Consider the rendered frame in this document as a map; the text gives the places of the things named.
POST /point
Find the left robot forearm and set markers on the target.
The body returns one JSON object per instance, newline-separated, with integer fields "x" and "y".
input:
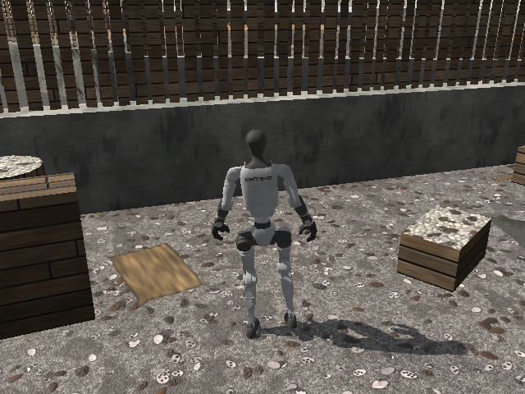
{"x": 221, "y": 216}

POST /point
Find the humanoid robot torso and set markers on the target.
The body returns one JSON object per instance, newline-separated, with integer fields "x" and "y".
{"x": 260, "y": 196}

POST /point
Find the right robot foot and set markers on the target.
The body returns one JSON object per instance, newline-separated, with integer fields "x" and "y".
{"x": 291, "y": 322}

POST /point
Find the right robot forearm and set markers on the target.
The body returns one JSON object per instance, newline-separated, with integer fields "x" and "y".
{"x": 304, "y": 214}

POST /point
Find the robot left upper arm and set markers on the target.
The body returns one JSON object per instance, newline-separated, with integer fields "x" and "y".
{"x": 229, "y": 188}

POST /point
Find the robot right hand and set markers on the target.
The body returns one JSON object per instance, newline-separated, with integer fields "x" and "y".
{"x": 311, "y": 229}

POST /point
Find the robot left hand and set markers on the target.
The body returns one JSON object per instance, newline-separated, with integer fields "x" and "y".
{"x": 221, "y": 229}

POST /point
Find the robot right upper arm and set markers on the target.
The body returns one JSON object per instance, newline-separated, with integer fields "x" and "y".
{"x": 289, "y": 183}

